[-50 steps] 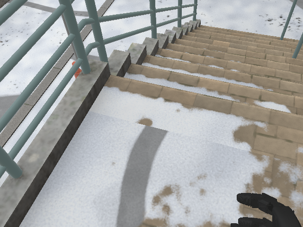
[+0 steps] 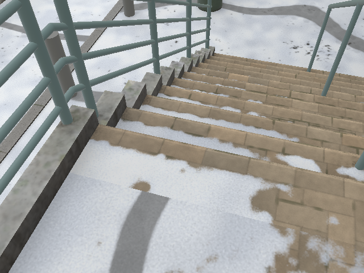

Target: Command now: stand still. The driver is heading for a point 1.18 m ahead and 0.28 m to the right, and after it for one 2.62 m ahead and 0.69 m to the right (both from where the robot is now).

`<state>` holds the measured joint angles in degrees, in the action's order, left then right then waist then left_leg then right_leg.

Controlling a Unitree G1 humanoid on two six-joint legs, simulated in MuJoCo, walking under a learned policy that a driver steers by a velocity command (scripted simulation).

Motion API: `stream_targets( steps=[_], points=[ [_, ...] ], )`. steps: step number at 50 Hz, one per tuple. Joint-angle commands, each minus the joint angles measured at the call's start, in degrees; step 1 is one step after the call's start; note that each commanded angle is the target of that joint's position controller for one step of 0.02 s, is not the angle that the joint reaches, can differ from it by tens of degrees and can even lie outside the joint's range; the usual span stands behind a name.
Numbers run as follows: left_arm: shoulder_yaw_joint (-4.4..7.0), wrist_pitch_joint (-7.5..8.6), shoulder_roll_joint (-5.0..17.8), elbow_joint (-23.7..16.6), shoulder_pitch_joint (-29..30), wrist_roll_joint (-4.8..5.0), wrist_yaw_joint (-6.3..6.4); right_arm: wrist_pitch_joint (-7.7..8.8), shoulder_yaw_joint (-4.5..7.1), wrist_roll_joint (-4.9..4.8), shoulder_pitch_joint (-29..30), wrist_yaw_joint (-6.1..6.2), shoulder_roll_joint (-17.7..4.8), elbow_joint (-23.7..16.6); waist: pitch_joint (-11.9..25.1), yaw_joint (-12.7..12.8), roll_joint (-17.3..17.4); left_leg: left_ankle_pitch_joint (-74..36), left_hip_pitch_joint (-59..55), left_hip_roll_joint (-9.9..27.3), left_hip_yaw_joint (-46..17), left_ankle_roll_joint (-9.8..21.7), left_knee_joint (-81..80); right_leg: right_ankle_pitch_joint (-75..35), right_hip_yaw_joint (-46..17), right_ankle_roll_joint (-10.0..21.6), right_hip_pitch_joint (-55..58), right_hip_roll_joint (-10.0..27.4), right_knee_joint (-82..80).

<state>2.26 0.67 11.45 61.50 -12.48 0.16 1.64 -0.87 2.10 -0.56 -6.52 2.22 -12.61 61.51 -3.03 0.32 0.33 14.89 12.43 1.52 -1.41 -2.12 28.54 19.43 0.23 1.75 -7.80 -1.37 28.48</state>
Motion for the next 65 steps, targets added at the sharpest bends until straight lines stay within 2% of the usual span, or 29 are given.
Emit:
stream_targets(
  steps=[1,3,5,8,11,15,16,17,18,19,21,23,29,36,39,40,41,42,43,44,45,46,48,49,53,56,59,64,65],
  points=[
    [0.82,0.22,6.1,-0.7,-2.9,-0.07,0.24,0.32,0.95,0.09,-1.0,0.17,-5.7,-1.1,2.2,-0.2,-0.9,-15.7,-4.5,0.5,0.2,2.3,-1.8,-19.5,-2.5,0.8,-3.4,3.4,-5.1],
    [0.71,0.19,6.1,-0.5,-2.8,-0.10,0.28,0.34,0.93,0.13,-1.1,0.18,-5.7,-0.8,2.0,-0.2,-0.8,-15.0,-4.3,0.5,0.2,2.2,-2.1,-17.8,-2.4,0.8,-3.7,3.3,-5.5],
    [1.19,-0.05,7.4,0.3,-4.4,0.55,0.40,0.28,0.92,-0.13,-2.3,0.07,-5.0,0.2,2.3,0.1,-3.1,1.8,-2.6,-2.7,3.9,2.3,1.4,0.3,-3.7,2.8,-3.7,3.4,-7.6],
    [2.61,0.84,12.2,-0.5,-6.4,1.43,0.44,1.95,0.74,-0.74,2.8,-0.39,-4.2,-2.5,-6.2,2.3,-9.4,12.4,11.1,-2.9,5.7,3.8,12.7,29.5,-21.1,10.6,-5.9,15.4,-18.2],
    [2.38,3.18,10.9,-1.3,-5.3,1.18,-0.02,5.08,0.68,-1.74,4.3,-1.46,-4.2,-4.2,-9.3,1.5,-9.4,14.0,18.1,1.7,1.7,6.9,15.6,18.6,-25.1,12.4,-2.4,19.9,-18.8],
    [2.15,3.08,10.6,-3.6,-0.3,2.06,-0.77,6.04,2.08,-1.03,-11.9,-2.64,-4.8,2.5,-1.7,-5.7,-5.2,0.6,-10.7,-3.4,7.0,7.1,0.4,1.3,-9.6,7.0,-13.7,10.2,-6.7],
    [1.39,3.56,8.2,-5.7,2.7,0.96,-1.17,5.87,3.21,-0.77,-20.3,-2.55,-8.1,4.2,1.8,-9.2,3.4,4.3,-19.5,4.6,-6.2,9.7,-6.5,-7.1,-2.7,3.3,-20.1,4.6,10.0],
    [0.73,4.41,5.2,-8.5,3.5,0.70,-0.97,6.19,4.33,-0.62,-26.1,-3.08,-14.4,4.7,4.7,-9.8,18.0,8.6,-26.1,18.1,-32.3,17.7,-17.4,7.8,1.8,0.1,-31.9,-2.2,28.3],
    [1.18,5.03,7.0,-8.7,3.5,1.74,-1.04,7.19,2.69,0.37,-22.0,-3.21,-10.6,3.8,2.6,-6.9,11.4,11.5,-22.8,21.5,-37.9,19.9,-19.2,12.9,-4.9,0.7,-36.4,0.4,39.3],
    [1.37,5.36,7.7,-8.3,2.2,2.88,-1.43,7.74,1.78,0.25,-17.0,-3.35,-7.6,2.0,-0.9,-4.5,7.0,10.7,-20.2,20.1,-31.8,18.3,-18.9,7.4,-6.6,2.1,-39.0,3.3,42.7],
    [1.98,5.69,8.7,-7.8,1.8,2.28,-1.55,7.91,0.84,0.12,-12.1,-3.93,-5.9,-0.2,-2.6,-2.2,3.1,2.8,-16.2,15.3,-19.9,14.3,-20.0,-3.0,-5.0,2.9,-37.8,7.6,39.4],
    [2.38,5.22,8.1,-7.8,1.7,1.53,-2.09,7.50,-0.18,0.38,-14.6,-3.97,-3.5,0.1,-1.5,-1.7,4.1,-10.5,-14.6,11.7,-11.3,12.0,-20.0,-7.5,-3.2,2.0,-33.6,8.8,35.2],
    [0.99,4.16,4.0,-13.1,14.0,1.14,-2.61,6.74,-0.11,0.68,-19.9,-1.81,-6.6,0.0,-3.8,-3.8,3.2,-21.4,-13.1,10.2,-4.5,12.3,-21.9,-16.9,0.5,-1.5,-35.5,7.4,17.5],
    [0.16,5.08,4.6,-17.4,23.1,1.83,-4.60,6.24,0.52,-0.41,-24.0,-1.72,-7.0,0.6,-6.5,-4.5,4.8,-23.6,-17.1,12.9,-1.2,11.7,-20.8,-20.5,1.9,1.6,-31.2,4.7,4.1],
    [1.80,5.54,8.4,-16.6,16.6,1.60,-4.82,5.53,1.42,-0.08,-21.6,-1.52,-9.2,-0.4,-0.3,0.9,7.8,-47.0,-20.1,13.6,0.2,9.9,-11.1,-15.7,4.1,4.5,-19.3,0.9,3.2],
    [3.12,5.44,10.5,-13.9,7.2,1.64,-4.50,4.99,1.49,0.20,-20.3,-1.44,-9.3,-0.8,5.3,5.9,8.2,-54.9,-18.2,12.0,2.0,8.8,-0.8,-15.8,5.3,6.2,-7.8,-1.2,2.9],
    [4.38,5.11,13.1,-10.8,-3.7,1.55,-3.93,4.89,1.14,0.44,-19.1,-1.49,-8.7,-1.9,11.6,10.6,7.2,-49.1,-7.9,9.8,2.9,7.0,13.3,-17.0,0.9,8.5,9.0,2.4,4.4],
    [5.62,4.88,18.9,-9.0,-12.5,-0.38,-3.44,5.77,-0.59,0.83,-25.3,-2.18,-2.1,-3.0,22.7,8.4,-6.7,-18.1,13.5,0.6,3.6,3.8,37.4,-8.2,-24.5,17.0,31.9,18.3,2.1],
    [4.41,4.76,15.8,-8.1,-13.3,-0.42,-3.74,7.58,-1.27,-0.81,-26.8,-2.65,0.2,-1.9,29.2,7.5,-14.0,16.4,22.5,-5.7,-5.4,3.6,50.6,-1.2,-46.5,21.1,35.4,25.4,-11.1],
    [1.47,5.87,6.0,-5.4,-17.1,-6.37,-2.98,7.93,-0.18,7.02,-24.5,-6.41,-3.9,-2.7,13.8,8.5,-8.5,8.6,30.1,-3.8,-12.0,9.0,50.5,20.8,-37.7,14.3,26.9,17.4,-13.8],
    [1.52,6.50,5.2,-6.2,-7.9,-5.41,-2.93,8.41,0.78,7.29,-16.8,-6.50,-5.4,-4.3,-1.1,5.9,-8.3,5.7,34.7,-0.4,-6.7,9.8,50.7,14.1,-28.6,13.3,13.2,16.2,-15.5],
    [0.79,6.24,3.6,-6.3,-4.6,-4.18,-2.35,8.35,0.50,7.51,-16.3,-5.87,-5.1,-5.8,3.7,3.4,-3.2,3.8,29.0,2.3,-6.2,11.0,47.3,5.8,-23.7,14.0,9.0,15.7,-16.3],
    [-0.62,6.15,-0.3,-6.1,-0.2,-3.95,-1.78,7.22,-1.13,6.49,-15.4,-5.75,0.7,-7.1,2.1,-0.8,-1.0,-0.5,21.8,6.1,-6.5,10.5,45.5,-5.3,-17.8,13.3,-3.7,15.6,-19.3],
    [-0.76,6.36,-0.6,-5.7,-0.8,-3.97,-1.86,6.38,-1.25,6.00,-15.5,-5.69,1.1,-7.4,1.5,-1.4,-1.0,0.0,22.5,6.4,-6.2,10.0,45.7,-5.9,-16.5,13.8,-6.0,15.4,-21.0],
    [-1.27,8.73,0.9,-5.8,-2.1,-5.63,-2.36,5.50,-1.72,6.67,-8.5,-5.52,-1.2,-10.7,0.5,-1.1,-1.4,-13.8,27.6,7.8,-3.0,9.1,32.7,-11.3,-7.4,13.4,-10.8,10.8,-22.9],
    [-1.63,8.45,2.6,-5.5,-6.4,-4.97,-4.21,4.72,-1.83,6.00,-0.9,-6.00,-1.2,-13.4,0.8,0.8,-1.9,-24.0,18.4,5.1,1.8,5.6,18.2,-20.6,-1.4,13.6,-15.4,8.2,-21.1],
    [-0.72,7.78,5.0,-2.6,-16.1,-4.02,-5.96,3.71,-1.66,5.52,3.0,-5.33,-1.8,-14.4,-1.1,2.8,-3.0,-20.3,23.6,3.8,1.4,4.4,9.4,-28.2,-5.0,15.0,-1.4,12.8,-19.5],
    [-0.61,5.92,3.0,-2.0,-18.1,-4.28,-5.37,3.74,-0.87,4.55,10.8,-4.23,-2.8,-16.5,-1.1,3.4,-2.8,-12.4,27.5,2.2,1.3,7.4,0.0,-33.2,-6.1,12.5,17.5,16.2,-17.4],
    [0.08,5.88,4.9,-1.5,-18.8,-4.01,-5.00,3.95,-0.68,4.04,12.0,-4.41,-2.6,-17.2,-0.2,2.8,-3.8,-12.4,22.8,1.1,2.1,8.4,-0.2,-38.7,-5.6,11.5,15.8,15.8,-15.4]
  ],
)
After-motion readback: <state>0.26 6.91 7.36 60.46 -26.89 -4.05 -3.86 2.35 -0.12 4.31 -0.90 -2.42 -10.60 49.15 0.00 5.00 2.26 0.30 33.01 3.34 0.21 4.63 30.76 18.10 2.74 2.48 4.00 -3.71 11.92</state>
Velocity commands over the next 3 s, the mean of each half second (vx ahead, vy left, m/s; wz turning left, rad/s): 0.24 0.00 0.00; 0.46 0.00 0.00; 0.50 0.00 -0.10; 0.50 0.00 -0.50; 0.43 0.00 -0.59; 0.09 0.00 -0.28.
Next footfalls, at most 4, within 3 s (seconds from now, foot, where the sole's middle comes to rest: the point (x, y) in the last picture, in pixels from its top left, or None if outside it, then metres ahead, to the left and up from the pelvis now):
0.82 right None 0.45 -0.09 -0.77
1.34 left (161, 207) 0.76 0.13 -0.77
1.90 right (225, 172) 0.93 -0.14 -0.77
2.42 left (207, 143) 1.23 -0.08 -0.94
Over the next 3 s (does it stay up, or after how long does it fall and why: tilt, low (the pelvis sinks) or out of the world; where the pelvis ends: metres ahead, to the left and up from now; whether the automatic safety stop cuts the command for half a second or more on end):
stays up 1.13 -0.15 -0.18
